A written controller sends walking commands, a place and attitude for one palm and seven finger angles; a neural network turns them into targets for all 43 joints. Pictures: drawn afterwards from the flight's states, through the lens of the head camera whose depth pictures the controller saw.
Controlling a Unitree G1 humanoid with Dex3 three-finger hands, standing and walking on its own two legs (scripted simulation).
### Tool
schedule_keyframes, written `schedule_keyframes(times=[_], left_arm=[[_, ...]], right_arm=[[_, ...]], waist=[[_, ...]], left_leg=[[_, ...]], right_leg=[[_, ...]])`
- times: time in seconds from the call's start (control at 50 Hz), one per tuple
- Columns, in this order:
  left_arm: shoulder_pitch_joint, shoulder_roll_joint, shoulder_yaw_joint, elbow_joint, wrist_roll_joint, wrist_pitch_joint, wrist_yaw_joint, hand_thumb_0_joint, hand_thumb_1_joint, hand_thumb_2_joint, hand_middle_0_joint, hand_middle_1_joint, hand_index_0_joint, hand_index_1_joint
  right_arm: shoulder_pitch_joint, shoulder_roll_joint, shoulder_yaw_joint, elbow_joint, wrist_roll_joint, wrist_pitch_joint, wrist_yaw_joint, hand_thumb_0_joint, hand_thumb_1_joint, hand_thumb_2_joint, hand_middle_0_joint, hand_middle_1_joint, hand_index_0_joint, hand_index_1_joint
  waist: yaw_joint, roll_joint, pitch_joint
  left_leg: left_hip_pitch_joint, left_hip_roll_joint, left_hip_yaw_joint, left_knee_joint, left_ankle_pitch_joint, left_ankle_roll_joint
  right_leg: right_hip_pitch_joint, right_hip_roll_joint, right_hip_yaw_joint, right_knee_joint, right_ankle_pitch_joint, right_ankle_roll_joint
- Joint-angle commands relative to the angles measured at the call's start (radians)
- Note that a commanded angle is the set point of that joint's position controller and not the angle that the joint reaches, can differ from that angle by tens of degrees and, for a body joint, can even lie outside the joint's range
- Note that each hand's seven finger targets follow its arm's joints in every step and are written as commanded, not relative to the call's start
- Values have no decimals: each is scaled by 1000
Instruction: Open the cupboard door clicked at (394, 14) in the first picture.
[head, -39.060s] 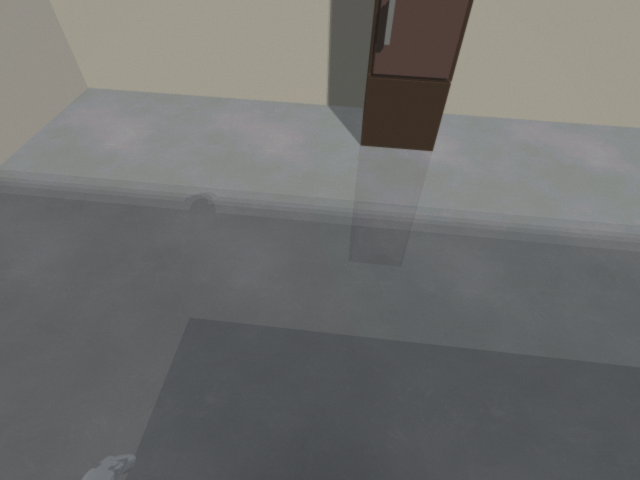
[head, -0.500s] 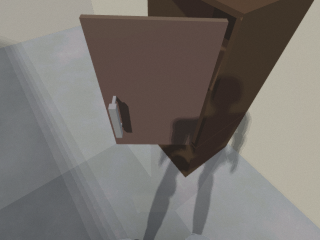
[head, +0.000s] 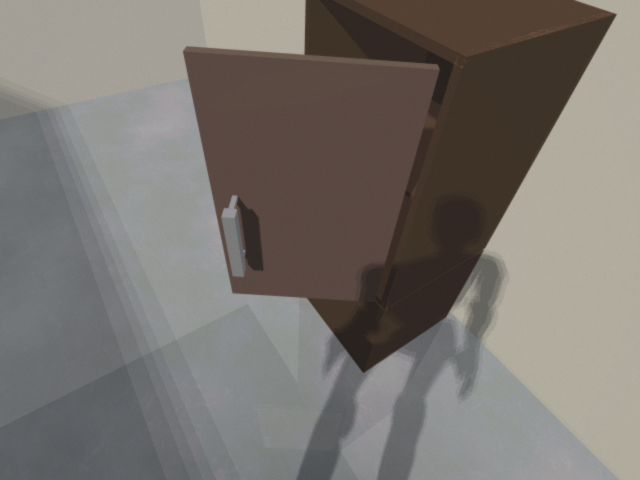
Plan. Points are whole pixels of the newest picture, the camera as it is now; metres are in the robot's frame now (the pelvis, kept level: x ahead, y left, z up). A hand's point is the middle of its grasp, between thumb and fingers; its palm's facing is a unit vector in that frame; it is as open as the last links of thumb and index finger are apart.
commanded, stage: come to a stop and stand still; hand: left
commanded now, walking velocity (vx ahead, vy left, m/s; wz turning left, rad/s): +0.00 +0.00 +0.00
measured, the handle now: (236, 237) +0.56 +0.20 -0.10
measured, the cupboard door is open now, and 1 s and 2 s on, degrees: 54 54 54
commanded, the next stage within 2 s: look again from close up in 0.26 s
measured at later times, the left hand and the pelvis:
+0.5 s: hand out of the picture -0.03 +0.16 -0.18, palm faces +0.02 -0.99 -0.16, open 7.4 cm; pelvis +0.00 +0.01 +0.00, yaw +0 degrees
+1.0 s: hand out of the picture +0.04 +0.18 -0.17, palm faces +0.00 -0.97 -0.23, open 7.3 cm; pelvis +0.02 +0.00 +0.00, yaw -1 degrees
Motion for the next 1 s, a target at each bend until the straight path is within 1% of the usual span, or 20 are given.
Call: schedule_keyframes(times=[0.0,0.04,0.1,0.22,0.3,0.32,0.34,0.36,0.38,0.4,0.42,0.44,0.46,0.5,0.6,0.68,0.8,0.94,0.96,0.98], left_arm=[[77,55,-3,8,3,-20,1,0,900,900,-200,-300,-200,-300],[85,54,-6,17,4,-24,3,0,900,900,-200,-300,-200,-300],[103,50,-8,31,2,-29,4,0,900,900,-200,-300,-200,-300],[149,37,-13,58,2,-34,8,0,900,900,-200,-300,-200,-300],[169,22,-17,74,2,-37,9,0,900,900,-200,-300,-200,-300],[176,21,-18,75,3,-38,10,0,900,900,-200,-300,-200,-300],[228,61,-34,104,16,-59,48,0,900,900,-200,-300,-200,-300],[185,94,-26,69,8,-65,39,0,900,900,-200,-300,-200,-300],[155,83,-23,51,8,-63,30,0,900,900,-200,-300,-200,-300],[165,67,-27,52,9,-64,25,0,900,900,-200,-300,-200,-300],[151,59,-28,47,10,-60,21,0,900,900,-200,-300,-200,-300],[154,45,-31,47,9,-59,18,0,900,900,-200,-300,-200,-300],[159,33,-33,49,10,-60,15,0,900,900,-200,-300,-200,-300],[152,22,-37,54,6,-60,14,0,900,900,-200,-300,-200,-300],[130,37,-33,47,2,-59,13,0,900,900,-200,-300,-200,-300],[116,51,-27,40,0,-60,13,0,900,900,-200,-300,-200,-300],[94,72,-22,34,-2,-60,12,0,900,900,-200,-300,-200,-300],[77,84,-20,35,-1,-60,13,0,900,900,-200,-300,-200,-300],[157,103,-22,76,4,-60,51,0,900,900,-200,-300,-200,-300],[-654,364,168,-1410,-174,-291,35,0,877,890,-202,-315,-202,-315]], right_arm=[[21,-108,-18,-35,3,-16,-4,0,-900,-900,200,300,200,300],[42,-104,-17,-27,5,-15,-4,0,-900,-900,200,300,200,300],[66,-99,-12,-16,5,-16,-4,0,-900,-900,200,300,200,300],[74,-93,-5,-6,8,-20,-6,0,-900,-900,200,300,200,300],[79,-87,0,-1,9,-28,-9,0,-900,-900,200,300,200,300],[79,-87,-1,-1,11,-28,-9,0,-900,-900,200,300,200,300],[-49,-135,3,-75,18,-51,7,0,-900,-900,200,300,200,300],[30,-89,5,-94,12,-42,10,0,-900,-900,200,300,200,300],[67,-85,5,-82,7,-49,9,0,-900,-900,200,300,200,300],[99,-91,9,-81,7,-55,8,0,-900,-900,200,300,200,300],[108,-92,9,-86,3,-58,7,0,-900,-900,200,300,200,300],[91,-95,11,-91,7,-61,7,0,-900,-900,200,300,200,300],[85,-99,10,-93,9,-62,5,0,-900,-900,200,300,200,300],[98,-108,12,-95,11,-65,3,0,-900,-900,200,300,200,300],[113,-119,18,-75,8,-68,2,0,-900,-900,200,300,200,300],[113,-124,21,-59,7,-72,0,0,-900,-900,200,300,200,300],[93,-129,20,-40,6,-71,-1,0,-900,-900,200,300,200,300],[75,-131,20,-19,7,-67,-4,0,-900,-900,200,300,200,300],[-13,-171,8,-83,21,-62,6,0,-900,-900,200,300,200,300],[-39,-336,-26,-434,68,-212,-36,0,-900,-900,200,300,200,300]], waist=[[7,44,66],[-2,2,75],[-12,-14,69],[-9,35,67],[-6,34,53],[-3,28,55],[39,61,77],[-22,79,-35],[-31,104,-1],[-31,131,-38],[-28,161,-10],[-16,146,8],[-10,101,28],[-12,11,58],[-9,-1,99],[-7,-3,67],[-7,12,23],[-9,10,22],[28,-157,52],[-86,54,-439]], left_leg=[[-148,113,-132,-206,-114,5],[-120,101,-117,-191,-93,4],[-85,92,-103,-175,-69,4],[-80,99,-101,-185,-63,4],[-75,104,-101,-187,-18,4],[-72,104,-99,-182,-12,4],[-118,119,-38,5,45,-27],[-78,50,-69,-9,-59,-26],[-78,64,-83,-56,-45,-11],[-80,84,-103,-67,-20,-1],[-123,105,-127,-98,-40,8],[-149,113,-151,-132,-38,14],[-166,114,-153,-143,-39,19],[-160,109,-150,-150,-20,23],[-139,99,-132,-166,29,21],[-97,96,-112,-153,112,19],[-49,97,-95,-138,160,15],[-34,98,-88,-132,186,10],[-113,136,-56,37,210,-13],[86,2,-74,-56,279,-1]], right_leg=[[68,-71,106,-99,-32,-4],[39,-78,121,-130,-69,-4],[7,-84,133,-150,-107,-5],[6,-80,127,-138,-70,-8],[26,-83,116,-111,-6,-10],[26,-83,116,-115,-3,-10],[0,-119,122,-64,133,-15],[0,-135,180,-85,-117,-40],[-53,-116,161,-58,-194,-48],[-38,-93,133,-33,-148,-47],[-24,-75,99,-6,-116,-45],[-2,-64,89,11,-73,-40],[10,-61,88,9,-50,-38],[3,-66,93,-2,-33,-36],[-3,-74,102,-12,-8,-35],[27,-81,106,-11,53,-35],[54,-89,112,-13,111,-37],[72,-93,115,-18,167,-39],[57,-130,126,2,423,-15],[124,-24,92,55,292,-29]])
